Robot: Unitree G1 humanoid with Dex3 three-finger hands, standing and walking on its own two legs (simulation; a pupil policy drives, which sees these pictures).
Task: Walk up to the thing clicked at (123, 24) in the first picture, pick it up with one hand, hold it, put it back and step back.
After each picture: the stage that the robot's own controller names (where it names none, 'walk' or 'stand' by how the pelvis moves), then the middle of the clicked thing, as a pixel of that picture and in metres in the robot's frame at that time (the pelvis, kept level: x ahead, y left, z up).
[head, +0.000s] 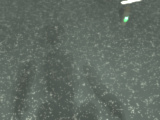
stand; (125, 16) +1.77 -0.53 -0.65
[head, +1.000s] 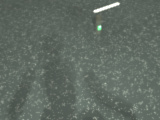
walk; (98, 25) +1.71 -0.06 -0.63
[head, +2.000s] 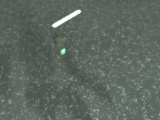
walk; (60, 48) +1.16 +0.30 -0.65
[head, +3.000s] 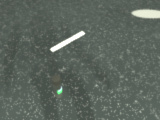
walk; (57, 87) +0.71 +0.25 -0.64
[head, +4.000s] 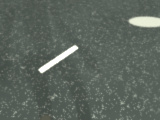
walk; out of the picture +0.38 +0.22 -0.63
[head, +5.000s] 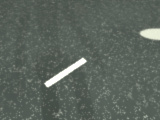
stand; out of the picture +0.27 +0.21 -0.65
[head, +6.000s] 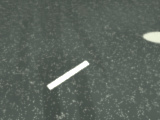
stand; out of the picture +0.26 +0.20 -0.66
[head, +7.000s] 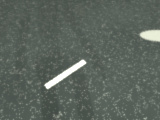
stand; out of the picture +0.27 +0.21 -0.66
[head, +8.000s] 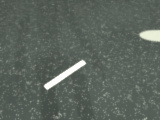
stand; out of the picture +0.26 +0.22 -0.66
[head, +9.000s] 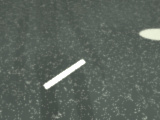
go down; out of the picture +0.25 +0.22 -0.66
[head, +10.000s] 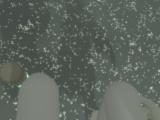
go down; (17, 77) +0.32 +0.26 -0.26
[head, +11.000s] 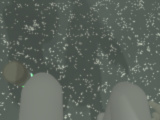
approach; (22, 77) +0.32 +0.26 -0.24
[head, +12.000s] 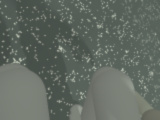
close in; out of the picture +0.28 +0.29 -0.14
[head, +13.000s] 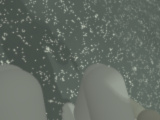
close; out of the picture +0.34 +0.29 -0.14
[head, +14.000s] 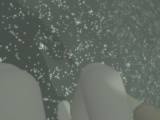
lift; out of the picture +0.33 +0.26 -0.14
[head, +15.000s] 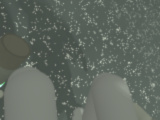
lift; out of the picture +0.30 +0.26 -0.09
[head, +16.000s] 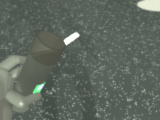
lift; (33, 76) +0.32 +0.15 +0.09
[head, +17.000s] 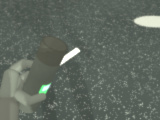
hold; (40, 78) +0.33 +0.14 +0.07
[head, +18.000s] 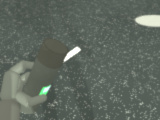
hold; (40, 79) +0.32 +0.15 +0.07
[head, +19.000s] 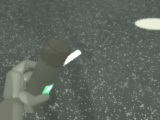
crouch; (43, 78) +0.32 +0.14 +0.08
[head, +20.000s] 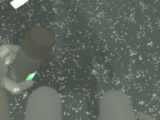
crouch; (25, 64) +0.36 +0.19 -0.03
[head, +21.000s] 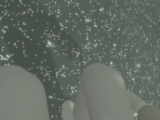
lower; out of the picture +0.36 +0.30 -0.14
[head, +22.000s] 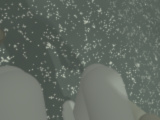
lower; out of the picture +0.35 +0.26 -0.15
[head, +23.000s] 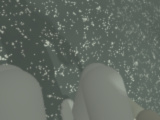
lower; out of the picture +0.33 +0.28 -0.16
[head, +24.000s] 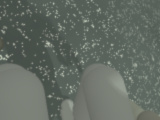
lower; out of the picture +0.33 +0.27 -0.16
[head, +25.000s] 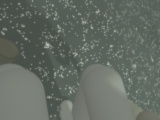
loosen; out of the picture +0.32 +0.23 -0.16
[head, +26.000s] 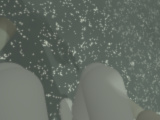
withdraw; out of the picture +0.42 +0.23 -0.24
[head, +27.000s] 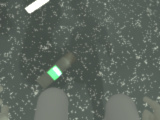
walk; (56, 69) +0.47 +0.17 -0.45
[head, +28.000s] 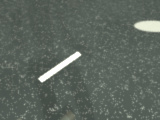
stand; out of the picture +0.42 +0.15 -0.68
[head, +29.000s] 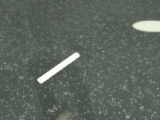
stand; out of the picture +0.43 +0.18 -0.69
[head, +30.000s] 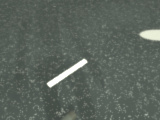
stand; out of the picture +0.48 +0.18 -0.74
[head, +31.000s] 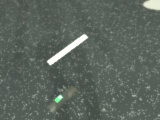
walk; (62, 99) +0.53 +0.23 -0.72
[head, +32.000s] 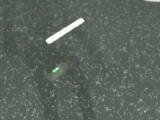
walk; (59, 71) +0.76 +0.19 -0.72
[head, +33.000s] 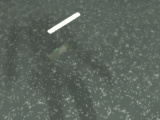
walk; (58, 52) +1.08 +0.33 -0.72
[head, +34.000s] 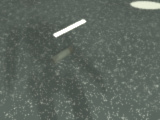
stand; (62, 54) +1.14 +0.23 -0.73
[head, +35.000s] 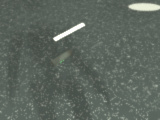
stand; (61, 57) +1.16 +0.25 -0.75
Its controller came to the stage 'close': yes
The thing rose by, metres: 0.71
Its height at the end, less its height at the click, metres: -0.09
